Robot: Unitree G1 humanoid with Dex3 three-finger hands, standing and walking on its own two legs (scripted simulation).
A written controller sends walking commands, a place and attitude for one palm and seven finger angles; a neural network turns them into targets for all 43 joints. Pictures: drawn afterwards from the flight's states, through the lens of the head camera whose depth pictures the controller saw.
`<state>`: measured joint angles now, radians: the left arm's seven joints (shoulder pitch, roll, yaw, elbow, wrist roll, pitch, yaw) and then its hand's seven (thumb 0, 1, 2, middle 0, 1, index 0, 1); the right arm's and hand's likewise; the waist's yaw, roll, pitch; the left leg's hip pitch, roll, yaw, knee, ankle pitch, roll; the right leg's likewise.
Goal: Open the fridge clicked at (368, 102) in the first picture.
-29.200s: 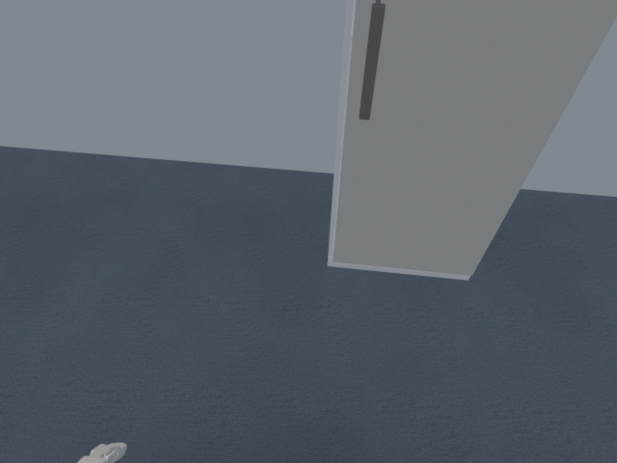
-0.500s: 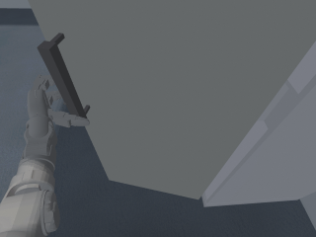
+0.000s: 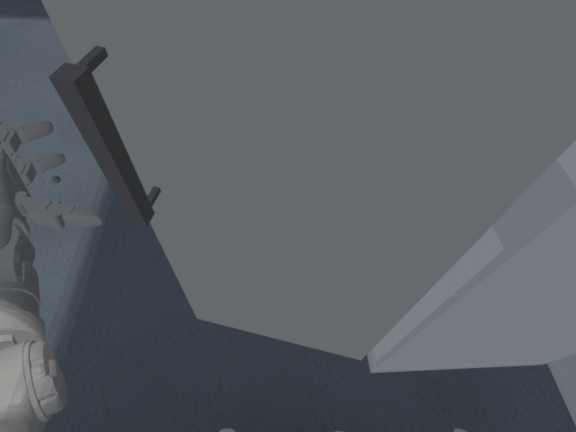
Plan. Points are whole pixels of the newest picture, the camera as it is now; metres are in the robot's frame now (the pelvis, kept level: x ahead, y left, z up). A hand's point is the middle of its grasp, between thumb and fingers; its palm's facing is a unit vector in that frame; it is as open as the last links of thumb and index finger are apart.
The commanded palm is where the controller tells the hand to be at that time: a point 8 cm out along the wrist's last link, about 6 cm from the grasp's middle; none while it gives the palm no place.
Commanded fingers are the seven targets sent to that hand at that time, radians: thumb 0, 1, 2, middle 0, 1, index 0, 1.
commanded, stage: slip the hand off the handle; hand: left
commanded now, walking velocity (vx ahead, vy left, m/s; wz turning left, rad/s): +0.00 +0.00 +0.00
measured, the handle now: (123, 149) +0.44 +0.23 +0.13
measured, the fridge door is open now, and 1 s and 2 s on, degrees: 74 74 74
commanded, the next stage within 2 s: draw the hand back to the body in 0.70 s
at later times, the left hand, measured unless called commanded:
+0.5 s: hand (15, 235) +0.33 +0.34 +0.09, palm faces +0.36 -0.92 -0.16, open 14.7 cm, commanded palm +0.29 +0.37 +0.10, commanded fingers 0.00 -0.55 0.20 -0.25 -1.15 -0.25 -1.15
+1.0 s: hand (10, 252) +0.29 +0.31 +0.13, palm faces +0.06 -1.00 -0.08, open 14.7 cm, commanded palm +0.24 +0.37 +0.12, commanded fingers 0.00 -0.55 0.20 -0.25 -1.15 -0.25 -1.15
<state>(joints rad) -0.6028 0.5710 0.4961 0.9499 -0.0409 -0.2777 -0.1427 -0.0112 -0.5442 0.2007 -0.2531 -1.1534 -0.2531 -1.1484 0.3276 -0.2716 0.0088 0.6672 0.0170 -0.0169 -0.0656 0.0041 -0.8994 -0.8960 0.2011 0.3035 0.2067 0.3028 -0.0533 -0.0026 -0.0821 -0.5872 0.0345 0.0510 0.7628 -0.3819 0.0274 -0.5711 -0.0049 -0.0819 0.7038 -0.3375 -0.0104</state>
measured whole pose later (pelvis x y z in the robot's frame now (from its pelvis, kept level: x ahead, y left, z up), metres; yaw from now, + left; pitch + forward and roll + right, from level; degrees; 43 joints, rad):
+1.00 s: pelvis +0.00 +0.00 +0.01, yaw +1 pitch +6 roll -2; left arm -0.16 0.51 0.50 0.50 -0.32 -0.19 -0.55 -0.01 -0.54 0.20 -0.25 -1.15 -0.25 -1.15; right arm 0.29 -0.28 0.05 0.64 0.06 -0.17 -0.13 0.01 -0.90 -0.90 0.20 0.30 0.21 0.30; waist -0.01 0.02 -0.09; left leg -0.45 0.02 0.04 0.73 -0.38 0.03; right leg -0.43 -0.01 -0.09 0.67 -0.34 -0.01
